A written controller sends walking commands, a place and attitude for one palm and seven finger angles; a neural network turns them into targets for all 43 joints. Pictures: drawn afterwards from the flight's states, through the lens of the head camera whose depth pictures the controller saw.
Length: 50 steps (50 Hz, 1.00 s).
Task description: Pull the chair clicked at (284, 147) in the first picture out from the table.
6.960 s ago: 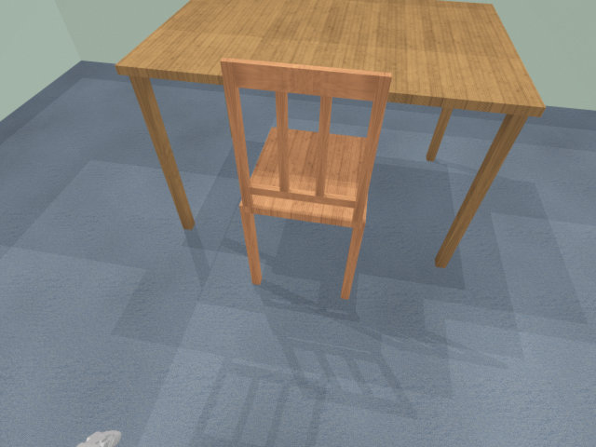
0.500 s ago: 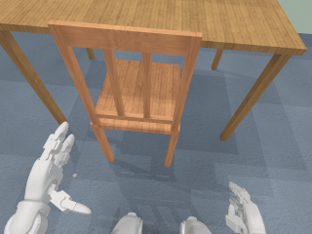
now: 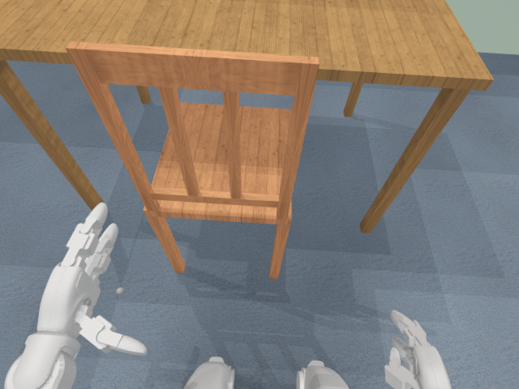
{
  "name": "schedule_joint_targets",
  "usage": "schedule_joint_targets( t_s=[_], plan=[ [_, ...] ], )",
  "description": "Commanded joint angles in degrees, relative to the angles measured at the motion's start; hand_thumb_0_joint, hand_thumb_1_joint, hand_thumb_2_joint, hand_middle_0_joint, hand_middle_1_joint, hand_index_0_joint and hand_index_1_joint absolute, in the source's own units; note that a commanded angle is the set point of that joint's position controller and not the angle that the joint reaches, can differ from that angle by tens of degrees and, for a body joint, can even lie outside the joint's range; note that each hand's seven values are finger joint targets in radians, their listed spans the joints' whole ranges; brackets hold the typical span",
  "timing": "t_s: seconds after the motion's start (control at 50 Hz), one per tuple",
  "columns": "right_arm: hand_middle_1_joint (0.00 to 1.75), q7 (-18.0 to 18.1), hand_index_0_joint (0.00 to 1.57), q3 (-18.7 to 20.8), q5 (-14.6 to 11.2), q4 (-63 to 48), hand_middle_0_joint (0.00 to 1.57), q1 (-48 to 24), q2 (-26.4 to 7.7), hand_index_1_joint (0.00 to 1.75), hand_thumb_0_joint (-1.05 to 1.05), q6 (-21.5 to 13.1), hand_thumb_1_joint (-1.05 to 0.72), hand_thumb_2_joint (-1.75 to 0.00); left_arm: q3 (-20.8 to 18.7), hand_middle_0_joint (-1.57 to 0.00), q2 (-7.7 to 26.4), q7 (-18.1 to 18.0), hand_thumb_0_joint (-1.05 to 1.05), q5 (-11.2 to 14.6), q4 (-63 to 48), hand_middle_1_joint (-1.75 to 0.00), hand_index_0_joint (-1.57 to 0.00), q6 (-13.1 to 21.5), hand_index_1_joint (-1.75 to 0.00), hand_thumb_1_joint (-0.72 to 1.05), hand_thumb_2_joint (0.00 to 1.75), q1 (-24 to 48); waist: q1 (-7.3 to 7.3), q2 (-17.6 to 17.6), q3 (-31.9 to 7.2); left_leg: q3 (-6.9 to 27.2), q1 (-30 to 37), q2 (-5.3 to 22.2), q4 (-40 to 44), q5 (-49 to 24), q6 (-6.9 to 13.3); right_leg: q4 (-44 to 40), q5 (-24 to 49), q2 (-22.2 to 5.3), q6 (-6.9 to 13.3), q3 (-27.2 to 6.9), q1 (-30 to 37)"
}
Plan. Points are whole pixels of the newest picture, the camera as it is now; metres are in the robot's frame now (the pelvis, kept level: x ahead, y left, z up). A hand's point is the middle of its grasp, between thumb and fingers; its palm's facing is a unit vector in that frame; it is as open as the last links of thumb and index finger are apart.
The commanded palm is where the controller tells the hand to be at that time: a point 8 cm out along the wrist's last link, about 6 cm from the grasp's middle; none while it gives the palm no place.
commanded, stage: raise the hand toward the chair's back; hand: left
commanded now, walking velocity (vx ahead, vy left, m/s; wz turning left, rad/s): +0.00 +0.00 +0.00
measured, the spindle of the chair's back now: (182, 149) +0.54 +0.19 -0.01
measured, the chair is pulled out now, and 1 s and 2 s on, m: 0.00 0.00 0.00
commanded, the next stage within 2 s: aim the fingers beside a spindle in 0.10 s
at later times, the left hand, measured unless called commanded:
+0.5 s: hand (138, 272) +0.27 +0.19 +0.03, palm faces -0.03 -1.00 -0.05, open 17.0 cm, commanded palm +0.26 +0.25 +0.03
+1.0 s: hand (157, 243) +0.33 +0.18 +0.01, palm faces -0.03 -1.00 -0.04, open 16.9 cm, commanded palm +0.31 +0.24 +0.01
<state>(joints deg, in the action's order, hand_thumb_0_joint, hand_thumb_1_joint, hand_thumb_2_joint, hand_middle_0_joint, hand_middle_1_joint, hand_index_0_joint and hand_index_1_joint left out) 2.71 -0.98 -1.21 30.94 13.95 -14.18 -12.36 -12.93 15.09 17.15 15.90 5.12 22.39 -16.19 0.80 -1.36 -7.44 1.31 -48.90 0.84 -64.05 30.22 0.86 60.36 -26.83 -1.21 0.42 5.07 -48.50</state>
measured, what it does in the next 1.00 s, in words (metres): stands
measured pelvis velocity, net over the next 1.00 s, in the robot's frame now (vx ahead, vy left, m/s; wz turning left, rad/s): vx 0.00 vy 0.00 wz -0.01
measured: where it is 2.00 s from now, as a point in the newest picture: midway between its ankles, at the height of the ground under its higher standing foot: outside the picture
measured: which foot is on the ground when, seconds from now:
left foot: down 0.00-1.00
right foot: down 0.00-1.00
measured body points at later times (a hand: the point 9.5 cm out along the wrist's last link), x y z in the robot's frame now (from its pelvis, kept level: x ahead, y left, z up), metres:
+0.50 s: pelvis +0.00 -0.01 -0.01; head +0.08 +0.00 +0.44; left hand +0.27 +0.24 +0.04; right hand +0.17 -0.25 -0.09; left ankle +0.01 +0.11 -0.66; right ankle +0.03 -0.12 -0.66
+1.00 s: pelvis +0.00 +0.00 -0.02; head +0.10 +0.01 +0.42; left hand +0.32 +0.24 +0.02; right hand +0.14 -0.25 -0.11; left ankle +0.01 +0.11 -0.66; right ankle +0.03 -0.12 -0.66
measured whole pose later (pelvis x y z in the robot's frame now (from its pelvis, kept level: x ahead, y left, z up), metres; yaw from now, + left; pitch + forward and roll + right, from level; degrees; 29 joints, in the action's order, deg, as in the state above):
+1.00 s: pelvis +0.00 +0.00 -0.02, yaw -1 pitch +19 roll -2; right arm 1.8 -0.9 -0.2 33.1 13.7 -14.5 -9.7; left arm -12.8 14.3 14.8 12.8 21.7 23.6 4.8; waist 2.1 -1.2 -8.1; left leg 0.3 -56.2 0.9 -67.8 31.2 0.9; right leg 65.0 -27.8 -1.3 0.4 3.9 -56.6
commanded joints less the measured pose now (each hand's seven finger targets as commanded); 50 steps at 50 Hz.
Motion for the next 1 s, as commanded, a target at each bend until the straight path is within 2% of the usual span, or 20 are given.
schedule_joint_targets(
  t_s=[0.0,0.02,0.08,0.14,0.18,0.24,0.32,0.38,0.44,0.48,0.52,0.54,0.56,0.62,0.64,0.72,0.82,0.84,0.9,0.98],
  plan=[
    [0.30,0.9,0.20,3.3,-0.4,-8.1,0.20,-2.0,-7.6,0.30,0.00,-3.3,-0.90,-0.90,-4.3,-0.06,8.6,0.1,0.00,1.0,-11.5,-0.08,-0.06,4.2,-0.08,-0.50,0.30,4.1,0.12,-3.0,-12.9,0.9,7.5,-1.1,10.7,-14.2,-0.1,-8.4,8.3,1.3,0.9,-1.6,9.6],
    [0.30,1.0,0.20,3.4,-0.4,-8.0,0.20,-1.9,-7.6,0.30,0.00,-3.2,-0.90,-0.90,-4.7,-0.06,8.7,0.0,0.00,1.1,-10.7,-0.08,-0.06,4.0,-0.08,-0.50,0.30,3.7,0.26,-0.9,-13.0,1.0,7.0,-1.0,10.6,-14.4,0.1,-8.3,8.5,1.5,0.8,-1.5,9.9],
    [0.30,1.0,0.20,3.3,-0.4,-7.9,0.20,-2.0,-7.5,0.30,0.00,-3.3,-0.90,-0.90,-4.5,-0.06,8.4,0.4,0.00,1.2,-11.0,-0.08,-0.06,4.0,-0.08,-0.50,0.30,4.0,0.06,-2.3,-13.3,0.9,7.0,-1.2,10.4,-15.1,0.0,-8.2,9.5,1.3,0.9,-1.7,10.3],
    [0.30,1.1,0.20,3.3,-0.5,-7.9,0.20,-2.0,-7.4,0.30,0.00,-3.3,-0.90,-0.90,-4.2,-0.06,8.1,0.5,0.00,1.2,-10.3,-0.08,-0.06,3.8,-0.08,-0.50,0.30,4.2,0.51,-1.5,-12.5,0.8,6.6,-1.2,10.2,-14.4,0.2,-8.5,8.9,1.3,0.7,-1.8,9.8],
    [0.30,1.1,0.20,3.3,-0.4,-7.9,0.20,-2.0,-7.5,0.30,0.00,-3.4,-0.90,-0.90,-4.6,-0.06,8.6,0.5,0.00,1.1,-10.9,-0.08,-0.06,4.0,-0.08,-0.50,0.30,4.5,0.21,-1.9,-13.0,0.9,6.7,-1.1,10.2,-14.6,0.0,-8.2,9.1,1.2,0.8,-1.7,10.0],
    [0.30,1.2,0.20,3.0,-0.2,-7.1,0.20,-1.8,-7.7,0.30,0.00,-3.7,-0.90,-0.90,-2.9,-0.06,7.6,0.3,0.00,0.7,-9.4,-0.08,-0.06,4.4,-0.08,-0.50,0.30,9.6,1.49,-1.1,-12.3,1.1,5.6,-1.1,9.2,-13.6,0.2,-7.5,8.1,1.2,0.7,-1.9,7.7],
    [0.30,1.4,0.20,3.1,-0.1,-6.6,0.20,-1.6,-8.1,0.30,0.00,-3.9,-0.90,-0.90,-4.0,-0.06,9.0,0.6,0.00,0.6,-7.1,-0.08,-0.06,4.7,-0.08,-0.50,0.30,12.6,1.01,-1.3,-14.0,0.8,4.3,-1.2,8.2,-12.9,0.3,-7.1,7.3,1.1,0.7,-2.6,7.9],
    [0.30,1.3,0.20,3.2,-0.2,-6.6,0.20,-1.4,-8.0,0.30,0.00,-3.8,-0.90,-0.90,-3.9,-0.06,8.9,0.6,0.00,0.4,-6.5,-0.08,-0.06,4.4,-0.08,-0.50,0.30,14.0,0.71,-2.7,-15.8,0.6,5.8,-1.1,8.3,-14.9,0.1,-6.6,9.6,0.9,0.8,-2.5,8.3],
    [0.30,0.9,0.20,3.2,0.0,-6.8,0.20,-1.1,-7.9,0.30,0.00,-3.4,-0.90,-0.90,-3.4,-0.06,8.0,0.1,0.00,0.2,-5.7,-0.08,-0.06,3.7,-0.08,-0.50,0.30,12.5,0.25,-2.0,-17.5,0.6,6.2,-1.1,8.2,-18.1,0.1,-5.7,12.9,0.9,0.8,-2.2,9.5],
    [0.30,0.7,0.20,3.2,0.0,-6.5,0.20,-1.1,-8.0,0.30,0.00,-2.9,-0.90,-0.90,-3.9,-0.06,8.4,-0.5,0.00,0.0,-4.3,-0.08,-0.06,3.5,-0.08,-0.50,0.30,14.5,0.53,-1.5,-16.4,0.5,4.9,-1.1,8.1,-17.0,0.0,-5.8,12.2,0.9,0.7,-2.2,9.1],
    [0.30,0.9,0.20,3.1,0.0,-6.2,0.20,-1.1,-8.3,0.30,0.00,-2.3,-0.90,-0.90,-5.3,-0.06,9.9,-1.2,0.00,-0.3,-1.3,-0.08,-0.06,3.5,-0.08,-0.50,0.30,17.0,0.99,0.8,-14.2,0.5,2.3,-1.0,7.8,-13.7,0.1,-6.2,8.7,1.0,0.6,-2.6,7.7],
    [0.30,0.8,0.20,3.1,0.0,-6.3,0.20,-1.3,-8.2,0.30,0.00,-2.2,-0.90,-0.90,-4.6,-0.06,8.9,-1.2,0.00,-0.4,-0.9,-0.08,-0.06,3.7,-0.08,-0.50,0.30,18.6,1.22,0.5,-14.4,0.1,1.8,-1.2,7.4,-13.0,0.3,-6.3,8.3,0.9,0.4,-3.1,7.7],
    [0.30,0.9,0.20,3.1,0.0,-6.1,0.20,-1.2,-8.3,0.30,0.00,-2.1,-0.90,-0.90,-5.0,-0.06,9.7,-1.3,0.00,-0.5,-1.0,-0.08,-0.06,4.1,-0.08,-0.50,0.30,21.1,1.35,-0.4,-15.0,0.0,1.8,-1.2,7.2,-12.8,0.2,-6.2,8.2,0.8,0.5,-3.3,7.7],
    [0.30,0.8,0.20,3.3,0.2,-6.1,0.20,-0.8,-8.2,0.30,0.00,-2.1,-0.90,-0.90,-5.2,-0.06,10.1,-1.1,0.00,-0.5,-1.5,-0.08,-0.06,4.9,-0.08,-0.50,0.30,21.1,0.57,-2.6,-19.1,0.1,3.9,-1.0,7.1,-16.1,0.2,-5.1,11.5,0.9,0.8,-3.2,9.1],
    [0.30,0.7,0.20,3.2,0.2,-6.0,0.20,-0.5,-8.1,0.30,0.00,-2.0,-0.90,-0.90,-4.0,-0.06,9.0,-0.9,0.00,-0.6,-0.8,-0.08,-0.06,4.9,-0.08,-0.50,0.30,21.9,1.08,-2.3,-19.0,0.2,4.2,-1.0,7.1,-16.9,0.2,-5.0,12.5,0.9,0.8,-3.0,8.9],
    [0.30,0.8,0.20,3.3,0.1,-5.0,0.20,-0.2,-8.6,0.30,0.00,-1.6,-0.90,-0.90,-3.0,-0.06,8.7,-0.8,0.00,-1.1,2.5,-0.08,-0.06,5.0,-0.08,-0.50,0.30,26.7,2.19,-0.9,-17.3,0.8,3.1,-0.7,6.7,-14.9,0.2,-4.4,10.2,1.1,0.7,-2.6,5.7],
    [0.30,0.5,0.20,3.7,0.4,-5.0,0.20,0.6,-8.7,0.30,0.00,-1.0,-0.90,-0.90,-3.8,-0.06,9.2,-1.7,0.00,-1.7,2.8,-0.08,-0.06,5.1,-0.08,-0.50,0.30,27.7,1.06,-2.7,-21.3,0.9,5.4,-0.6,6.5,-19.6,-0.2,-2.9,13.9,0.9,1.1,-2.3,6.4],
    [0.30,0.3,0.20,3.7,0.5,-5.1,0.20,0.7,-8.4,0.30,0.00,-0.8,-0.90,-0.90,-2.7,-0.06,8.0,-1.8,0.00,-1.8,3.0,-0.08,-0.06,4.9,-0.08,-0.50,0.30,27.7,1.26,-2.9,-21.3,0.6,5.7,-0.7,6.3,-20.2,-0.2,-3.0,14.8,0.8,0.9,-2.4,6.3],
    [0.30,0.0,0.20,3.7,0.5,-4.7,0.20,0.8,-8.4,0.30,0.00,0.0,-0.90,-0.90,-3.5,-0.06,8.3,-2.7,0.00,-2.1,4.8,-0.08,-0.06,5.1,-0.08,-0.50,0.30,29.3,1.47,-0.7,-20.6,0.5,3.8,-0.6,5.7,-19.2,-0.2,-2.7,14.8,0.9,0.7,-2.6,6.3],
    [0.30,-0.1,0.20,3.5,0.6,-4.4,0.20,0.8,-8.4,0.30,0.00,0.8,-0.90,-0.90,-4.5,-0.06,9.3,-3.5,0.00,-2.8,7.6,-0.08,-0.06,5.8,-0.08,-0.50,0.30,33.3,1.63,-0.9,-19.8,0.4,2.0,-0.7,5.4,-16.5,-0.3,-2.3,12.4,0.9,0.9,-2.8,5.0]
  ],
)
